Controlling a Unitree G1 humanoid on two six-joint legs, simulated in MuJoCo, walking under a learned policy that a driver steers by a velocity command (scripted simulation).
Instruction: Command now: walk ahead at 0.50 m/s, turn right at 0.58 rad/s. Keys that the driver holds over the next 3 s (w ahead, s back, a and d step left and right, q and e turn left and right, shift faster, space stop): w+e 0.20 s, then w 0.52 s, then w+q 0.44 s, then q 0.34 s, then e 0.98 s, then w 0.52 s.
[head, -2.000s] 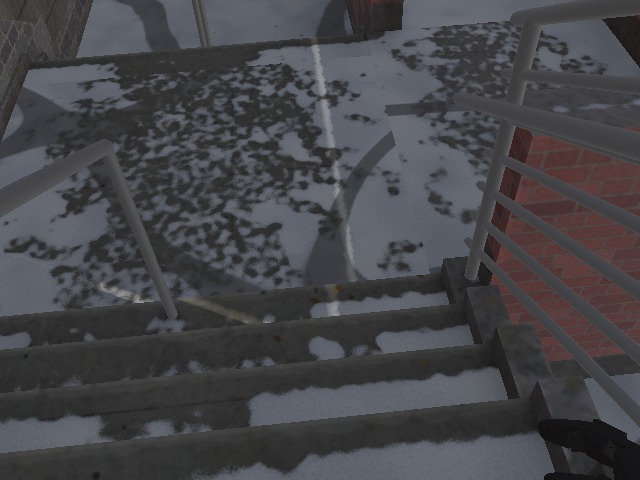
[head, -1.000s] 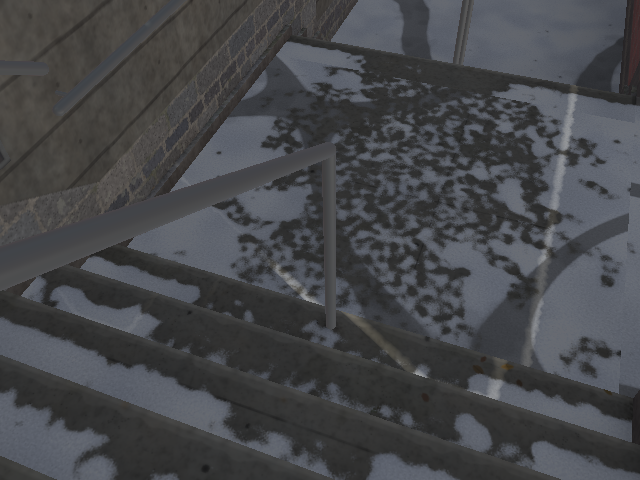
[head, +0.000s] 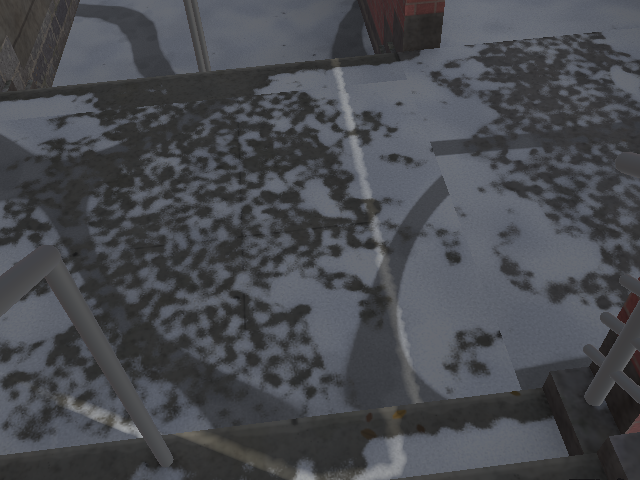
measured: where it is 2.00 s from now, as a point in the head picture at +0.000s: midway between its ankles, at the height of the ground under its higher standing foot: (406, 437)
